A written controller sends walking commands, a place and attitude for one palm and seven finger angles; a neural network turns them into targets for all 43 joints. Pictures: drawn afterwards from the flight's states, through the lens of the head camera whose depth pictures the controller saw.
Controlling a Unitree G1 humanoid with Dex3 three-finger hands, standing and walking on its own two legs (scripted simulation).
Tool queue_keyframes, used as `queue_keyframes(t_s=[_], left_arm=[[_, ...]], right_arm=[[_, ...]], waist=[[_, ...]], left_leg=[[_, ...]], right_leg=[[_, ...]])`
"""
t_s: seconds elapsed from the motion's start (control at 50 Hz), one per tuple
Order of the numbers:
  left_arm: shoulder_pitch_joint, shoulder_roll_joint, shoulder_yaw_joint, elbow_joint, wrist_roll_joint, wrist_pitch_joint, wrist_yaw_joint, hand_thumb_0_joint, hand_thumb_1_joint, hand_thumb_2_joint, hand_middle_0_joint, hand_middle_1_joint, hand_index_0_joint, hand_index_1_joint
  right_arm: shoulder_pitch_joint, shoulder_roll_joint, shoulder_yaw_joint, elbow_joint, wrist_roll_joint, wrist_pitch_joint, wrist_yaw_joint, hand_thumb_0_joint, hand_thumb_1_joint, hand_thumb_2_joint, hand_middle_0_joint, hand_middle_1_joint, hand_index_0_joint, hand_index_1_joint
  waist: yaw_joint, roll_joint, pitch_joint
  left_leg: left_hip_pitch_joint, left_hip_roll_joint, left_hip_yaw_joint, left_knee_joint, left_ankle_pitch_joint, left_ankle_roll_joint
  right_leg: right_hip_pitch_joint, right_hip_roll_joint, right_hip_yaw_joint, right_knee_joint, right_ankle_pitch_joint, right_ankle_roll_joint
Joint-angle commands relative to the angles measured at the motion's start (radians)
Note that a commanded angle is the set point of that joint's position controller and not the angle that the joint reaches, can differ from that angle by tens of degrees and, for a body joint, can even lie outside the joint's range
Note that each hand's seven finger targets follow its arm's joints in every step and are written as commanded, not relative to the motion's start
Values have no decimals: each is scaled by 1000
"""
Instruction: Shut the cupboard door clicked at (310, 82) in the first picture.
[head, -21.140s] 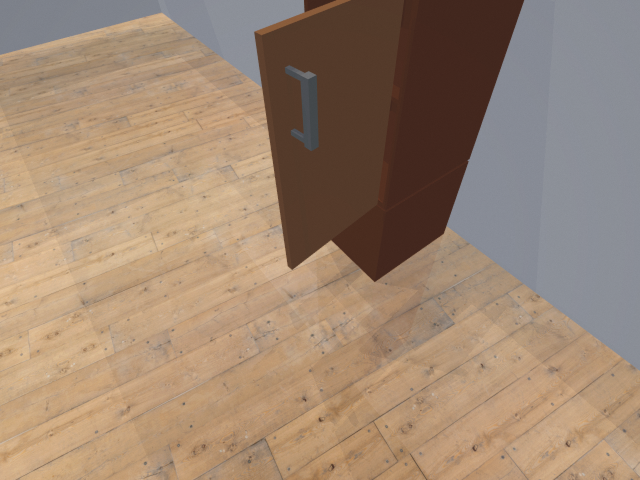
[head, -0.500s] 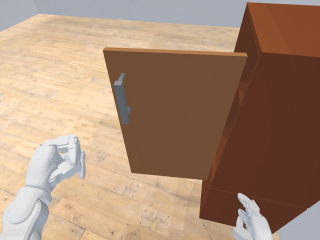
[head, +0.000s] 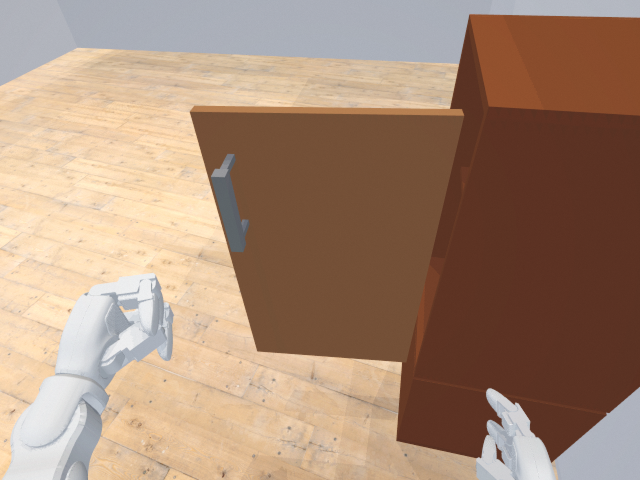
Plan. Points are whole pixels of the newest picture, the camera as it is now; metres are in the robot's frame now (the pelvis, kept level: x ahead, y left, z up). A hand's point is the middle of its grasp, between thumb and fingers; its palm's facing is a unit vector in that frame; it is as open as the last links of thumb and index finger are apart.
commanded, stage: bring the fist close to the handle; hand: left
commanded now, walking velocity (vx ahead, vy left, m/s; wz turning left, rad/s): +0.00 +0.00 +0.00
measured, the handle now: (233, 204) +0.45 +0.17 +0.13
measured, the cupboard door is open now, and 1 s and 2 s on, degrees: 97 97 92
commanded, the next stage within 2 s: push the door shut along its arc in 1.42 s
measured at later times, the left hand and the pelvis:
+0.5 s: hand (204, 292) +0.28 +0.16 +0.14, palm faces +0.00 -1.00 -0.06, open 3.1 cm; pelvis +0.01 +0.01 +0.00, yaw -1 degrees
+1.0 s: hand (241, 250) +0.34 +0.13 +0.14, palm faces +0.00 -1.00 -0.05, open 3.1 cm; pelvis +0.01 +0.00 +0.00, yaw -1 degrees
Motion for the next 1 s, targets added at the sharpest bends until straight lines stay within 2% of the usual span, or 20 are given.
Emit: queue_keyframes(t_s=[0.0,0.1,0.2,0.24,0.28,0.34,0.4,0.44,0.46,0.5,0.56,0.62,0.72,0.74,0.82,0.84,0.9,0.92,0.94,0.98], left_arm=[[-163,160,92,-190,-29,-36,-7,0,900,900,-1300,-1500,-1300,-1500],[-236,93,19,-283,-11,-63,33,0,900,900,-1300,-1500,-1300,-1500],[-345,49,-71,-229,40,-51,76,0,900,900,-1300,-1500,-1300,-1500],[-309,83,-41,-187,60,-30,95,0,900,900,-1300,-1500,-1300,-1500],[-313,50,-65,-204,69,-11,106,0,900,900,-1300,-1500,-1300,-1500],[-310,99,2,-172,70,9,134,0,900,900,-1300,-1500,-1300,-1500],[-398,36,-52,-200,70,8,148,0,900,900,-1300,-1500,-1300,-1500],[-398,52,-40,-187,72,3,162,0,900,900,-1300,-1500,-1300,-1500],[-423,11,-78,-201,75,-3,160,0,900,900,-1300,-1500,-1300,-1500],[-434,-5,-102,-193,82,-4,160,0,900,900,-1300,-1500,-1300,-1500],[-415,12,-92,-135,91,9,161,0,900,900,-1300,-1500,-1300,-1500],[-535,-17,-136,-115,103,22,169,0,900,900,-1300,-1500,-1300,-1500],[-622,20,-93,-87,110,16,205,0,900,900,-1300,-1500,-1300,-1500],[-616,57,-54,-55,111,11,216,0,900,900,-1300,-1500,-1300,-1500],[-690,25,-77,-15,110,-2,215,0,900,900,-1300,-1500,-1300,-1500],[-670,45,-54,15,111,-1,216,0,900,900,-1300,-1500,-1300,-1500],[-724,-6,-108,66,110,8,200,0,900,900,-1300,-1500,-1300,-1500],[-731,-7,-108,79,107,11,196,0,900,900,-1300,-1500,-1300,-1500],[-706,35,-70,113,109,12,199,0,900,900,-1300,-1500,-1300,-1500],[-766,-18,-126,129,107,15,190,0,900,900,-1300,-1500,-1300,-1500]], right_arm=[[-134,-98,-37,-172,3,-66,-9,0,-900,-900,200,300,200,300],[-130,-87,-33,-171,1,-87,1,0,-900,-900,200,300,200,300],[-123,-93,-33,-148,-1,-84,3,0,-900,-900,200,300,200,300],[-121,-99,-33,-147,-6,-73,5,0,-900,-900,200,300,200,300],[-127,-88,-32,-164,-6,-60,12,0,-900,-900,200,300,200,300],[-137,-88,-29,-160,-13,-32,16,0,-900,-900,200,300,200,300],[-144,-76,-28,-171,-11,-18,24,0,-900,-900,200,300,200,300],[-136,-81,-28,-166,-15,-15,28,0,-900,-900,200,300,200,300],[-141,-77,-29,-166,-16,-14,30,0,-900,-900,200,300,200,300],[-135,-77,-31,-165,-16,-11,33,0,-900,-900,200,300,200,300],[-125,-84,-36,-160,-15,3,34,0,-900,-900,200,300,200,300],[-133,-82,-35,-156,-11,22,32,0,-900,-900,200,300,200,300],[-144,-80,-32,-155,-17,46,33,0,-900,-900,200,300,200,300],[-143,-85,-34,-146,-22,52,32,0,-900,-900,200,300,200,300],[-147,-75,-34,-147,-20,72,39,0,-900,-900,200,300,200,300],[-145,-79,-37,-147,-20,75,40,0,-900,-900,200,300,200,300],[-137,-77,-38,-143,-14,84,42,0,-900,-900,200,300,200,300],[-132,-80,-40,-142,-14,85,42,0,-900,-900,200,300,200,300],[-132,-88,-43,-139,-15,90,40,0,-900,-900,200,300,200,300],[-131,-84,-41,-143,-10,98,40,0,-900,-900,200,300,200,300]], waist=[[4,-83,-69],[-7,-13,-112],[-32,-28,-45],[-15,-59,-48],[-6,-54,-101],[10,-53,-120],[-6,-31,-137],[-6,-63,-134],[-15,-49,-150],[-17,-27,-150],[-18,-71,-138],[-37,-62,-106],[-24,-81,-164],[-20,-105,-160],[-25,-54,-198],[-16,-77,-198],[-33,-46,-184],[-38,-68,-187],[-29,-106,-180],[-46,-116,-162]], left_leg=[[-25,-23,61,-97,144,52],[30,-17,51,-104,199,48],[20,-9,35,-120,129,48],[11,-6,33,-129,138,46],[25,-9,37,-129,177,43],[24,-7,47,-128,212,40],[44,-6,55,-124,247,35],[39,0,49,-122,262,34],[55,-2,52,-118,274,35],[60,-3,53,-116,292,32],[46,-4,57,-112,276,36],[48,-5,55,-121,228,35],[57,-11,62,-119,250,36],[52,-9,62,-117,253,39],[67,-14,78,-112,294,34],[59,-11,77,-110,297,35],[61,-14,83,-106,291,34],[60,-15,82,-105,293,35],[46,-12,81,-106,287,37],[39,-16,83,-106,265,39]], right_leg=[[47,-24,19,-150,85,30],[41,-10,-20,-106,166,18],[-16,-5,-24,-114,71,17],[2,-5,-28,-113,70,13],[30,-8,-31,-99,115,10],[60,-10,-28,-100,152,8],[60,-8,-32,-90,197,6],[64,-5,-35,-89,207,5],[61,-5,-34,-86,229,6],[63,-7,-34,-81,253,4],[62,-6,-29,-89,252,7],[30,-5,-29,-99,194,7],[69,-9,-20,-95,224,6],[75,-9,-15,-100,226,7],[100,-12,-10,-91,296,3],[108,-12,-8,-94,301,4],[90,-11,-7,-98,315,3],[93,-11,-9,-100,325,5],[102,-12,-6,-107,316,6],[78,-12,-7,-111,298,9]])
